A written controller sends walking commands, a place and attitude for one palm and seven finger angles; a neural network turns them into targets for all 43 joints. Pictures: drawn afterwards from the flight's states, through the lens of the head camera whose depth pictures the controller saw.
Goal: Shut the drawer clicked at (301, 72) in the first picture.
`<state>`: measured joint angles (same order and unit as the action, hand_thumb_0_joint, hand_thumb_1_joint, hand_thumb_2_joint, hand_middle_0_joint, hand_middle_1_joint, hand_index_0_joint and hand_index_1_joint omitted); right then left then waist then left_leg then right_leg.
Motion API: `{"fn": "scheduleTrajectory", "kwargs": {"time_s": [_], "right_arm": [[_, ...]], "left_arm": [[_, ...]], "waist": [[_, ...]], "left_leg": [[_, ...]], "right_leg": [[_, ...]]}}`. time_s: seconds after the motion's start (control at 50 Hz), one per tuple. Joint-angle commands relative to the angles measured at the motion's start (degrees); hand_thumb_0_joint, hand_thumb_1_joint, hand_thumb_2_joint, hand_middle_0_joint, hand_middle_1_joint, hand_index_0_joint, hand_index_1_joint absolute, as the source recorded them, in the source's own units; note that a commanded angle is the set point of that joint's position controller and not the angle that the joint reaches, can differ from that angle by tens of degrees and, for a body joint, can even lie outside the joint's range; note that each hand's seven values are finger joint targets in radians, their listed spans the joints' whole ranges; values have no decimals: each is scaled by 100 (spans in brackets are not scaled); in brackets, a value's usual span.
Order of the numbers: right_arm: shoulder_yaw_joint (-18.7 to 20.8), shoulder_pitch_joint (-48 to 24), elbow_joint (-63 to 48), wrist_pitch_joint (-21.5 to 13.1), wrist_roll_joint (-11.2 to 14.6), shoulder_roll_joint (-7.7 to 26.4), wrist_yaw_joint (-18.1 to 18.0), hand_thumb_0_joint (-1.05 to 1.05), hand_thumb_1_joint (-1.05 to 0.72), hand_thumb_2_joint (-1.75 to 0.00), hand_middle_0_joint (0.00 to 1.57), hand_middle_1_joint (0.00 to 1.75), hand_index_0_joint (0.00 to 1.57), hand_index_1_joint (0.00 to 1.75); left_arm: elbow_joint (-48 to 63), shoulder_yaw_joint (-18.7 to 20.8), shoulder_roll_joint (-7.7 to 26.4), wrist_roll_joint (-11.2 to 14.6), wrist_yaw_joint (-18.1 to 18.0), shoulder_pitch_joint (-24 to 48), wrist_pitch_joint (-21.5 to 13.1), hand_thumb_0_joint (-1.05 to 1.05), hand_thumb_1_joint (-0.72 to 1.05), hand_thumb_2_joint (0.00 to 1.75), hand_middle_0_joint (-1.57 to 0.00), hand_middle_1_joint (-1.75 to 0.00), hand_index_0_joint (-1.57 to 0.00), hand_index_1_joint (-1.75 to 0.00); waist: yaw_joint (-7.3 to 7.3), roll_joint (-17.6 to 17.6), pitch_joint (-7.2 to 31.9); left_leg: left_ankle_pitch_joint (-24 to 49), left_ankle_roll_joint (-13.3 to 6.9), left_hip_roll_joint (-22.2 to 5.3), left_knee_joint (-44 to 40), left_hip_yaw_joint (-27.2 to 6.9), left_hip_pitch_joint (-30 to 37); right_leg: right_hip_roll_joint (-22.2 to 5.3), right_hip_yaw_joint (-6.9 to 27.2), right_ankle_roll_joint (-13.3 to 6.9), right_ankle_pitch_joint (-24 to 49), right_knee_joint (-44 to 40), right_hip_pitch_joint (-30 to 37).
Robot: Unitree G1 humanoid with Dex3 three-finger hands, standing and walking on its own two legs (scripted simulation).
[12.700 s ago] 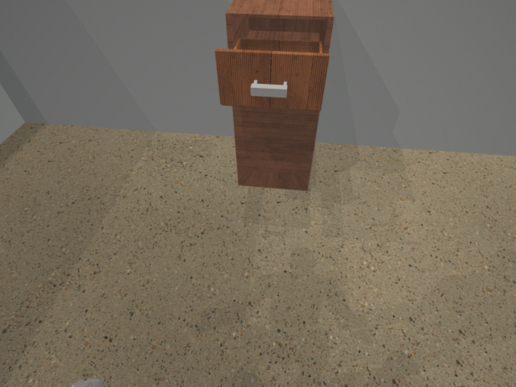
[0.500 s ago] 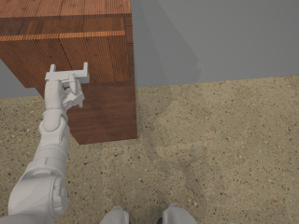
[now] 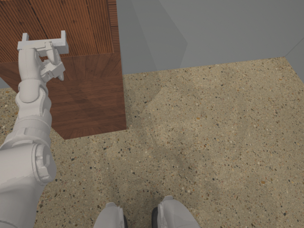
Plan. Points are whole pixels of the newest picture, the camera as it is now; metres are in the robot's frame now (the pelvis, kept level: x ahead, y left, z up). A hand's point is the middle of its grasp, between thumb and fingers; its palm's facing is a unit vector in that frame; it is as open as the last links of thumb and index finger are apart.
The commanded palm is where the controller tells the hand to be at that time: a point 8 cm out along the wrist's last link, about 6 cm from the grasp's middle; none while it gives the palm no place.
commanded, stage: push the drawer shut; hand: left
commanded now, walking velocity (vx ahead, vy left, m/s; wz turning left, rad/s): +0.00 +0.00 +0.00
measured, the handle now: (44, 41) +0.60 +0.23 +0.08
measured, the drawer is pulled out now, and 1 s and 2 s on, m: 0.00 0.00 0.00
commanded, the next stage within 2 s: pull the fist back off the drawer in 0.54 s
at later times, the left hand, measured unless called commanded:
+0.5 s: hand (56, 62) +0.53 +0.19 +0.07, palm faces +0.13 -0.99 -0.05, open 2.9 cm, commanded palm +0.56 +0.22 +0.08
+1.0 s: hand (56, 62) +0.53 +0.19 +0.07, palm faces +0.13 -0.99 -0.05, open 3.0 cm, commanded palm +0.51 +0.22 +0.08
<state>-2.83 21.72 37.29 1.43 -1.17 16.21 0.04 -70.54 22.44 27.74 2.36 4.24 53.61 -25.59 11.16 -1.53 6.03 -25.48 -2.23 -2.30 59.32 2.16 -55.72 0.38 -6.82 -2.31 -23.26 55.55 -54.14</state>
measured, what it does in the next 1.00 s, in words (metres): stands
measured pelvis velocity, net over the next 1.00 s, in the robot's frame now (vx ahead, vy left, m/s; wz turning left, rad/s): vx -0.01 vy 0.01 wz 0.01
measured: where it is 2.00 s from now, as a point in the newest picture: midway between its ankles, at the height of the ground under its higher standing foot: outside the picture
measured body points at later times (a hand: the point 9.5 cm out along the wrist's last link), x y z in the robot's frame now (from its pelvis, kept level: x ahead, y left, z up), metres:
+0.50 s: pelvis -0.01 +0.01 -0.01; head +0.13 +0.04 +0.42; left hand +0.52 +0.25 +0.08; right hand -0.02 -0.26 -0.11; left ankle +0.02 +0.09 -0.67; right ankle +0.03 -0.10 -0.67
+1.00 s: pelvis -0.01 +0.01 +0.00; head +0.13 +0.04 +0.42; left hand +0.52 +0.24 +0.08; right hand -0.03 -0.26 -0.11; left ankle +0.02 +0.09 -0.67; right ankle +0.03 -0.10 -0.67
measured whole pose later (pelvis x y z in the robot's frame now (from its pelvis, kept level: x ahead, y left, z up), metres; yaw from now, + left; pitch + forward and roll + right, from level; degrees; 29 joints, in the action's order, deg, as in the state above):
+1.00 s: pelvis -0.01 +0.01 +0.00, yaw +1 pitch +23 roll -4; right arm -3.9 23.8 38.3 -0.1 -2.4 16.4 0.5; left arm -74.2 20.4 30.0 1.0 2.7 59.0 -25.2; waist 12.6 -1.6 5.7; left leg -24.6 -2.7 -1.9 60.7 0.8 -59.4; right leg 0.1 -8.0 -1.9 -22.1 55.6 -56.6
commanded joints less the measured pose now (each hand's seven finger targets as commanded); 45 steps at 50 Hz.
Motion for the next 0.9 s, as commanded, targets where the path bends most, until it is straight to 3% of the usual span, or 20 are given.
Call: {"fn": "scheduleTrajectory", "kwargs": {"time_s": [0.0, 0.04, 0.06, 0.12, 0.16, 0.2, 0.24, 0.26, 0.3, 0.38, 0.44, 0.52, 0.54, 0.66, 0.72, 0.76, 0.8, 0.84, 0.88], "right_arm": [[362, 1028, -247, -41, -64, 1013, -44, 0, -90, -90, 20, 30, 20, 30], [387, 1089, -235, -6, -61, 1032, -47, 0, -90, -90, 20, 30, 20, 30], [384, 1113, -222, 8, -65, 1028, -49, 0, -90, -90, 20, 30, 20, 30], [385, 1129, -156, 7, -83, 1024, -41, 0, -90, -90, 20, 30, 20, 30], [365, 1159, -116, -7, -92, 1063, -57, 0, -90, -90, 20, 30, 20, 30], [333, 1159, -97, -34, -91, 1076, -70, 0, -90, -90, 20, 30, 20, 30], [312, 1183, -93, -68, -87, 1106, -94, 0, -90, -90, 20, 30, 20, 30], [311, 1171, -97, -91, -90, 1094, -92, 0, -90, -90, 20, 30, 20, 30], [310, 1186, -50, -131, -103, 1109, -98, 0, -90, -90, 20, 30, 20, 30], [293, 1192, -16, -228, -121, 1142, -106, 0, -90, -90, 20, 30, 20, 30], [263, 1144, 23, -307, -90, 1173, -133, 0, -90, -90, 20, 30, 20, 30], [248, 1159, 58, -427, -88, 1188, -168, 0, -90, -90, 20, 30, 20, 30], [237, 1143, 49, -446, -70, 1187, -171, 0, -90, -90, 20, 30, 20, 30], [222, 1179, 45, -497, -69, 1193, -175, 0, -90, -90, 20, 30, 20, 30], [237, 1192, 25, -471, -86, 1199, -150, 0, -90, -90, 20, 30, 20, 30], [241, 1186, -11, -442, -88, 1174, -122, 0, -90, -90, 20, 30, 20, 30], [262, 1226, -25, -403, -115, 1161, -99, 0, -90, -90, 20, 30, 20, 30], [280, 1229, -29, -344, -124, 1175, -81, 0, -90, -90, 20, 30, 20, 30], [302, 1242, -65, -306, -144, 1136, -50, 0, -90, -90, 20, 30, 20, 30]], "left_arm": [[1178, 124, 1577, 41, -84, 3255, -274, 0, 90, 90, -140, -160, -140, -160], [1272, 313, 1837, 30, -81, 3374, -293, 0, 90, 90, -140, -160, -140, -160], [1184, 270, 1773, 32, -95, 3451, -259, 0, 90, 90, -140, -160, -140, -160], [1343, 65, 1579, 4, -136, 3796, -304, 0, 90, 90, -140, -160, -140, -160], [1271, 97, 1707, -7, -176, 3935, -296, 0, 90, 90, -140, -160, -140, -160], [1186, -48, 1619, -22, -187, 4096, -282, 0, 90, 90, -140, -160, -140, -160], [1189, 17, 1817, -36, -203, 4207, -282, 0, 90, 90, -140, -160, -140, -160], [1219, -150, 1630, -50, -199, 4280, -278, 0, 90, 90, -140, -160, -140, -160], [1304, -199, 1570, -38, -240, 4430, -293, 0, 90, 90, -140, -160, -140, -160], [1314, -327, 1421, -21, -340, 4584, -280, 0, 90, 90, -140, -160, -140, -160], [1162, -407, 1390, -3, -374, 4573, -229, 0, 90, 90, -140, -160, -140, -160], [1263, -348, 1514, 35, -399, 4703, -254, 0, 90, 90, -140, -160, -140, -160], [1179, -433, 1421, 51, -384, 4632, -231, 0, 90, 90, -140, -160, -140, -160], [1102, -232, 1644, 70, -364, 4503, -247, 0, 90, 90, -140, -160, -140, -160], [1090, -145, 1704, 76, -328, 4472, -280, 0, 90, 90, -140, -160, -140, -160], [1033, -140, 1652, 63, -325, 4375, -275, 0, 90, 90, -140, -160, -140, -160], [1152, -215, 1512, 32, -300, 4424, -321, 0, 90, 90, -140, -160, -140, -160], [1103, -36, 1695, 30, -304, 4335, -312, 0, 90, 90, -140, -160, -140, -160], [1214, -166, 1442, 10, -294, 4304, -329, 0, 90, 90, -140, -160, -140, -160]], "waist": [[286, -637, 2570], [263, -675, 2710], [350, -591, 2609], [438, -942, 2658], [511, -806, 2531], [604, -927, 2437], [607, -933, 2460], [640, -1097, 2517], [649, -1294, 2584], [732, -1300, 2600], [798, -1013, 2404], [761, -1212, 2587], [789, -1131, 2499], [717, -925, 2492], [684, -975, 2426], [658, -887, 2435], [649, -1077, 2534], [604, -933, 2512], [587, -1052, 2602]], "left_leg": [[1413, -18, 93, -630, -558, 1694], [1472, -14, 81, -595, -572, 1749], [1413, -26, 74, -600, -577, 1710], [1395, 11, 49, -614, -682, 2064], [1169, -6, 40, -624, -716, 1928], [937, -3, 33, -650, -754, 1900], [817, 2, 31, -687, -792, 1844], [785, 15, 28, -710, -826, 1993], [824, 55, -10, -748, -941, 2295], [635, 59, -39, -804, -1036, 2401], [170, 35, -53, -896, -1042, 2128], [177, 47, -50, -921, -1029, 2222], [78, 38, -43, -931, -1000, 2134], [155, 19, -23, -888, -927, 1878], [226, 28, -17, -864, -923, 1871], [199, 10, 12, -821, -874, 1750], [424, 35, 20, -821, -913, 1985], [441, 31, 20, -767, -905, 1905], [636, 33, 28, -766, -917, 2096]], "right_leg": [[141, 658, 165, 972, -767, 1055], [152, 660, 165, 991, -767, 1070], [159, 645, 181, 938, -793, 1007], [164, 575, 162, 779, -782, 616], [170, 574, 168, 607, -807, 551], [167, 567, 167, 431, -808, 364], [159, 552, 163, 347, -793, 385], [155, 532, 155, 317, -785, 255], [148, 466, 130, 333, -738, 7], [144, 447, 132, 250, -744, -154], [130, 469, 170, 22, -812, -125], [126, 484, 160, 26, -819, -72], [127, 507, 169, -21, -857, -44], [136, 527, 173, 0, -862, 216], [139, 523, 154, 39, -851, 209], [143, 544, 157, 2, -857, 298], [147, 500, 132, 144, -808, 221], [153, 514, 129, 153, -806, 264], [155, 484, 116, 257, -776, 226]]}}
